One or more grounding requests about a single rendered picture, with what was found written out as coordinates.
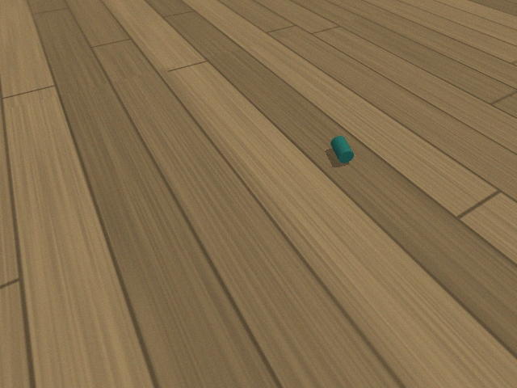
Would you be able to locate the can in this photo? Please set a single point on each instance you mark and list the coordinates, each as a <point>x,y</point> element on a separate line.
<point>342,149</point>

